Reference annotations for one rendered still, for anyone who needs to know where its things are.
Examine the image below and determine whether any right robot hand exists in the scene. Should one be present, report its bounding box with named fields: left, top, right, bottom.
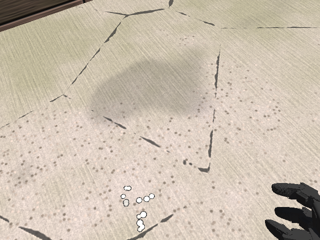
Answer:
left=265, top=182, right=320, bottom=240

